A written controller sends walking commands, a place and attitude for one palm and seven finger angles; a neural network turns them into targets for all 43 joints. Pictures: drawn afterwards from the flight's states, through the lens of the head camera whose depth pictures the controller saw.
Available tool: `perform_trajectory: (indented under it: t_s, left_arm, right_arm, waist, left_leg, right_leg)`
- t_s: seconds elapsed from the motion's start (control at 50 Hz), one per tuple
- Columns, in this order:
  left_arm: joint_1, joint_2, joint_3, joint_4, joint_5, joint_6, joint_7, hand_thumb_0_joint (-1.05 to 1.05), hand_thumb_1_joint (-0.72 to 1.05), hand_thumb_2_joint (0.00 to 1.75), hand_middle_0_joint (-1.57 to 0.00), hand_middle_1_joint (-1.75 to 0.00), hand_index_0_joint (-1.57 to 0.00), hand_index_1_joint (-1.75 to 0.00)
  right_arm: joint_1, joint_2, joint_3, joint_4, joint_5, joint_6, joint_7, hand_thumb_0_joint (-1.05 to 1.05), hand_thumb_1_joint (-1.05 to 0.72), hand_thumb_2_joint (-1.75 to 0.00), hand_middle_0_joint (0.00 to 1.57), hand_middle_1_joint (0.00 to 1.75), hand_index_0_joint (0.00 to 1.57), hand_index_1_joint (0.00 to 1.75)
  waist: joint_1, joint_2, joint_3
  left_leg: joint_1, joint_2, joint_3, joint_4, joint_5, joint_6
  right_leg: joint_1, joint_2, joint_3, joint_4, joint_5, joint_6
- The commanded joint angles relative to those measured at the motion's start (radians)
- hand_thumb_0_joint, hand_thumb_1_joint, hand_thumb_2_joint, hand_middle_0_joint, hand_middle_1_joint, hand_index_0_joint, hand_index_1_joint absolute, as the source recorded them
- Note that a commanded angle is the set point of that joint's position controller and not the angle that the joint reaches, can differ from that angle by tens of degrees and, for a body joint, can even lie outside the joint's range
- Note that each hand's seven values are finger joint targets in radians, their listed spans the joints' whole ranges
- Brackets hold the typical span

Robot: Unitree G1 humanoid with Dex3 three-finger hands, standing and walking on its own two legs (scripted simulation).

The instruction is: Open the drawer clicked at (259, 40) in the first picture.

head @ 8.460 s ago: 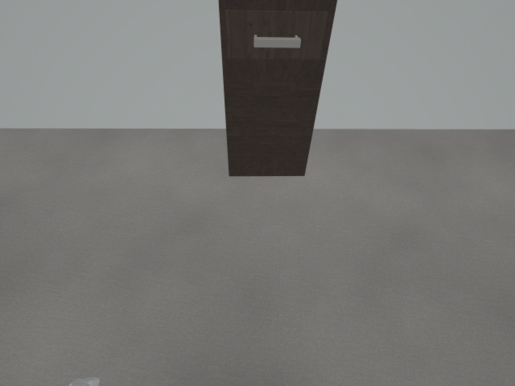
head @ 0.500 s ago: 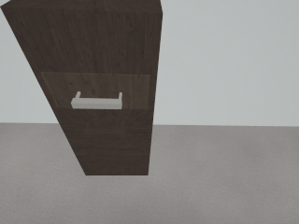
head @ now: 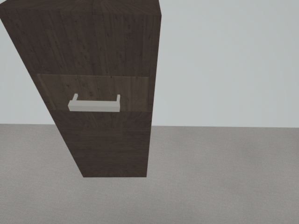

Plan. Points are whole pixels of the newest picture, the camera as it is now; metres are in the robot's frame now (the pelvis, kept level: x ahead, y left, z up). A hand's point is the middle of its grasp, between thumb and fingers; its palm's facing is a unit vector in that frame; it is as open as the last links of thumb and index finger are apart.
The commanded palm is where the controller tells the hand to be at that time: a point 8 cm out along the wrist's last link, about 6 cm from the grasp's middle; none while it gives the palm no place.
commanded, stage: look again from close up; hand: left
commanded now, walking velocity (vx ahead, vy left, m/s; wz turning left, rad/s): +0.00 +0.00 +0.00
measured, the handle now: (96, 101) +0.52 +0.24 +0.00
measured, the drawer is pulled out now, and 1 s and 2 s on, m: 0.00 0.00 0.00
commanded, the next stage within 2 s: raise the hand with hooked fingers in 0.08 s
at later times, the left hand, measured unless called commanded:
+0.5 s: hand (89, 195) +0.20 +0.17 -0.03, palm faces +0.06 -0.32 -0.95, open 8.0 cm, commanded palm +0.13 +0.20 -0.02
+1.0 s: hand (85, 179) +0.23 +0.19 +0.00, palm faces +0.02 -0.12 -0.99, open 10.9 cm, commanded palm +0.20 +0.19 +0.06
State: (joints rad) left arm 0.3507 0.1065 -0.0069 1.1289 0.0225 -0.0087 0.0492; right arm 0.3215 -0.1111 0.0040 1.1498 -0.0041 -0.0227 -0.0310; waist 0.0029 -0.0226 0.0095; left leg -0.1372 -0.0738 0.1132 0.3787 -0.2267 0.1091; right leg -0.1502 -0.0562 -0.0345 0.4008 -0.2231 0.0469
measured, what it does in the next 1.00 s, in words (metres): shifts its weight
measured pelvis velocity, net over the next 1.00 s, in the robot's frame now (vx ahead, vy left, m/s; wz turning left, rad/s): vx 0.02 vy -0.06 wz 0.06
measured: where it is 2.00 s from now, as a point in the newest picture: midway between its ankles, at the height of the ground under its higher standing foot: outside the picture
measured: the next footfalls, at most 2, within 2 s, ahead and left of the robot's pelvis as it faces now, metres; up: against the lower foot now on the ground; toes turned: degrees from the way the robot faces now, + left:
none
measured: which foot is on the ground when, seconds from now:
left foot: down 0.00-1.00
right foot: down 0.00-1.00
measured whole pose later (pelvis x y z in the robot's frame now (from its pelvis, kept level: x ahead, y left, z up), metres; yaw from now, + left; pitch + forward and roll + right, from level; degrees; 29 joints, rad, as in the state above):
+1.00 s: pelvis +0.02 -0.06 -0.02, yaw +3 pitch +5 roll +1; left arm 0.27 0.38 -0.07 -0.02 1.01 -0.01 0.28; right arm 0.09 -0.19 0.06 0.58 -0.04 0.11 0.01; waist 0.10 0.03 -0.07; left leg -0.38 -0.04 0.04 0.64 -0.36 0.03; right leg -0.42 0.08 -0.02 0.67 -0.34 -0.10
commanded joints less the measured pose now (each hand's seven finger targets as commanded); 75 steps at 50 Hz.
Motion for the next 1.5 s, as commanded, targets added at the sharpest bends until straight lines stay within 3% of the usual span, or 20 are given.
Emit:
perform_trajectory:
  t_s: [0.0,0.14,0.16,0.18,0.2,0.22,0.24,0.26,0.32,0.36,0.4,0.44,0.48,0.56,0.66,0.72,0.82,0.94,1.14,1.48]
  left_arm:
    - [0.090,0.071,0.010,-0.014,-0.004,-0.006,0.003,0.00,0.90,0.90,-0.20,-0.30,-0.20,-0.30]
    - [0.086,0.077,0.011,-0.015,-0.004,-0.005,0.003,0.00,0.90,0.90,-0.20,-0.30,-0.20,-0.30]
    - [0.056,0.122,-0.005,-0.007,0.011,-0.022,0.034,0.00,0.90,0.90,-0.20,-0.30,-0.20,-0.30]
    - [-0.663,0.331,-0.082,-1.559,0.118,-0.173,0.047,0.00,0.88,0.89,-0.20,-0.32,-0.20,-0.32]
    - [-0.291,0.331,-0.021,-1.267,0.150,-0.083,0.129,0.00,0.85,0.88,-0.20,-0.33,-0.20,-0.33]
    - [-0.007,0.204,-0.082,-1.160,0.150,0.056,0.177,0.00,0.83,0.87,-0.21,-0.34,-0.21,-0.34]
    - [0.017,0.082,-0.186,-1.161,0.179,0.080,0.186,0.00,0.81,0.86,-0.21,-0.36,-0.21,-0.36]
    - [-0.029,0.057,-0.247,-1.242,0.231,0.071,0.198,0.00,0.78,0.85,-0.21,-0.37,-0.21,-0.37]
    - [-0.055,0.185,-0.209,-1.227,0.549,0.052,0.278,0.00,0.71,0.82,-0.21,-0.42,-0.21,-0.42]
    - [0.069,0.195,-0.164,-1.156,0.751,0.048,0.341,0.00,0.67,0.80,-0.22,-0.45,-0.22,-0.45]
    - [0.247,0.147,-0.167,-0.971,0.886,0.029,0.364,0.00,0.62,0.78,-0.22,-0.48,-0.22,-0.48]
    - [0.272,0.184,-0.113,-1.021,0.970,-0.004,0.366,0.00,0.57,0.76,-0.22,-0.51,-0.22,-0.51]
    - [0.202,0.271,-0.036,-1.118,1.036,-0.019,0.388,0.00,0.53,0.74,-0.23,-0.54,-0.23,-0.54]
    - [-0.020,0.344,0.025,-1.280,1.127,-0.007,0.475,0.00,0.43,0.70,-0.23,-0.60,-0.23,-0.60]
    - [-0.307,0.380,0.011,-1.370,1.092,-0.006,0.498,0.00,0.32,0.65,-0.24,-0.68,-0.24,-0.68]
    - [-0.330,0.347,-0.045,-1.364,1.029,-0.009,0.438,0.00,0.25,0.62,-0.25,-0.72,-0.25,-0.72]
    - [-0.191,0.377,-0.029,-1.277,0.987,0.027,0.303,0.00,0.13,0.57,-0.25,-0.80,-0.25,-0.80]
    - [-0.148,0.472,0.085,-1.357,0.987,-0.006,0.260,0.00,-0.01,0.51,-0.27,-0.88,-0.27,-0.88]
    - [-0.280,0.455,0.075,-1.430,0.959,0.013,0.280,0.00,-0.24,0.41,-0.28,-1.03,-0.28,-1.03]
    - [-0.634,0.575,0.078,-1.361,0.915,0.114,0.064,0.00,-0.50,0.30,-0.30,-1.20,-0.30,-1.20]
  right_arm:
    - [0.076,-0.104,-0.022,-0.022,-0.003,-0.010,-0.010,0.00,-0.90,-0.90,0.20,0.30,0.20,0.30]
    - [0.074,-0.112,-0.022,-0.023,-0.003,-0.012,-0.010,0.00,-0.90,-0.90,0.20,0.30,0.20,0.30]
    - [0.015,-0.159,-0.004,-0.109,0.005,-0.020,0.004,0.00,-0.90,-0.90,0.20,0.30,0.20,0.30]
    - [0.052,-0.309,-0.014,-0.482,0.068,-0.150,-0.031,0.00,-0.90,-0.90,0.20,0.30,0.20,0.30]
    - [-0.080,-0.258,-0.009,-0.402,0.058,-0.264,-0.067,0.00,-0.90,-0.90,0.20,0.30,0.20,0.30]
    - [-0.072,-0.210,-0.034,-0.392,0.068,-0.307,-0.062,0.00,-0.90,-0.90,0.20,0.30,0.20,0.30]
    - [-0.033,-0.199,-0.033,-0.366,0.075,-0.323,-0.061,0.00,-0.90,-0.90,0.20,0.30,0.20,0.30]
    - [-0.060,-0.215,-0.037,-0.430,0.069,-0.344,-0.052,0.00,-0.90,-0.90,0.20,0.30,0.20,0.30]
    - [-0.117,-0.282,-0.046,-0.538,0.000,-0.319,-0.022,0.00,-0.90,-0.90,0.20,0.30,0.20,0.30]
    - [-0.217,-0.281,-0.061,-0.643,-0.042,-0.239,0.013,0.00,-0.90,-0.90,0.20,0.30,0.20,0.30]
    - [-0.246,-0.271,-0.070,-0.683,-0.041,-0.130,0.043,0.00,-0.90,-0.90,0.20,0.30,0.20,0.30]
    - [-0.297,-0.268,-0.070,-0.736,-0.024,-0.029,0.081,0.00,-0.90,-0.90,0.20,0.30,0.20,0.30]
    - [-0.353,-0.250,-0.063,-0.783,-0.016,0.035,0.099,0.00,-0.90,-0.90,0.20,0.30,0.20,0.30]
    - [-0.367,-0.215,-0.058,-0.810,-0.031,0.093,0.096,0.00,-0.90,-0.90,0.20,0.30,0.20,0.30]
    - [-0.372,-0.211,-0.054,-0.781,-0.054,0.091,0.055,0.00,-0.90,-0.90,0.20,0.30,0.20,0.30]
    - [-0.385,-0.207,-0.038,-0.766,-0.053,0.076,0.038,0.00,-0.90,-0.90,0.20,0.30,0.20,0.30]
    - [-0.374,-0.206,-0.015,-0.745,-0.043,0.086,0.026,0.00,-0.90,-0.90,0.20,0.30,0.20,0.30]
    - [-0.369,-0.201,-0.007,-0.734,-0.042,0.087,0.029,0.00,-0.90,-0.90,0.20,0.30,0.20,0.30]
    - [-0.345,-0.220,-0.054,-0.709,-0.022,0.089,0.034,0.00,-0.90,-0.90,0.20,0.30,0.20,0.30]
    - [-0.359,-0.231,-0.023,-0.701,0.015,0.143,0.017,0.00,-0.90,-0.90,0.20,0.30,0.20,0.30]
  waist:
    - [-0.005,0.018,0.087]
    - [-0.004,0.022,0.091]
    - [-0.003,0.011,0.137]
    - [-0.099,0.298,-0.383]
    - [-0.001,0.402,-0.366]
    - [-0.007,0.301,-0.182]
    - [-0.029,0.221,-0.102]
    - [-0.039,0.147,-0.019]
    - [-0.048,0.018,-0.054]
    - [0.009,-0.026,-0.077]
    - [0.052,-0.284,0.050]
    - [0.116,-0.273,-0.027]
    - [0.146,-0.153,-0.097]
    - [0.135,0.068,-0.218]
    - [0.031,0.076,-0.261]
    - [0.005,0.079,-0.245]
    - [0.057,-0.027,-0.220]
    - [0.111,0.007,-0.271]
    - [0.090,0.020,-0.329]
    - [0.083,0.039,-0.269]
  left_leg:
    - [-0.042,0.190,-0.171,-0.120,0.117,-0.068]
    - [-0.044,0.191,-0.176,-0.123,0.126,-0.067]
    - [-0.135,0.217,-0.180,0.034,0.454,-0.098]
    - [0.233,0.174,-0.249,-0.050,0.422,-0.137]
    - [0.254,0.230,-0.277,-0.100,0.393,-0.184]
    - [0.084,0.209,-0.279,-0.151,0.224,-0.222]
    - [0.052,0.162,-0.216,-0.085,0.210,-0.174]
    - [-0.019,0.157,-0.213,-0.038,0.170,-0.142]
    - [-0.184,0.100,-0.238,0.124,-0.008,-0.108]
    - [-0.242,0.084,-0.254,0.159,-0.164,-0.106]
    - [-0.432,0.048,-0.164,0.180,-0.275,-0.101]
    - [-0.449,0.029,-0.126,0.202,-0.135,-0.102]
    - [-0.427,0.026,-0.118,0.213,-0.081,-0.100]
    - [-0.336,0.024,-0.135,0.267,-0.036,-0.088]
    - [-0.250,0.009,-0.150,0.355,-0.060,-0.060]
    - [-0.241,0.002,-0.151,0.344,-0.053,-0.052]
    - [-0.290,0.002,-0.137,0.267,0.017,-0.058]
    - [-0.289,0.005,-0.130,0.205,0.121,-0.069]
    - [-0.194,0.007,-0.128,0.179,0.216,-0.064]
    - [-0.058,0.028,-0.125,0.076,0.348,-0.069]
  right_leg:
    - [-0.043,-0.058,0.053,-0.044,0.097,-0.048]
    - [-0.040,-0.058,0.052,-0.043,0.096,-0.048]
    - [-0.093,-0.063,0.041,0.006,0.143,-0.053]
    - [-0.098,0.067,0.015,0.161,0.093,-0.061]
    - [-0.237,0.049,0.006,0.315,-0.161,-0.078]
    - [-0.307,0.050,-0.014,0.363,-0.232,-0.069]
    - [-0.333,0.060,-0.004,0.341,-0.173,-0.064]
    - [-0.355,0.058,-0.013,0.302,-0.178,-0.066]
    - [-0.350,0.085,0.040,0.183,-0.108,-0.102]
    - [-0.394,0.089,0.090,0.171,-0.266,-0.115]
    - [-0.432,0.093,0.122,0.143,-0.426,-0.126]
    - [-0.337,0.088,0.169,0.170,-0.312,-0.143]
    - [-0.303,0.085,0.177,0.215,-0.237,-0.149]
    - [-0.333,0.105,0.225,0.257,-0.161,-0.155]
    - [-0.395,0.091,0.275,0.198,-0.173,-0.130]
    - [-0.356,0.086,0.249,0.174,-0.118,-0.115]
    - [-0.168,0.070,0.250,0.135,0.056,-0.099]
    - [0.004,0.048,0.252,0.161,0.328,-0.089]
    - [0.009,0.049,0.193,0.161,0.392,-0.088]
    - [0.067,0.066,0.102,0.079,0.359,-0.091]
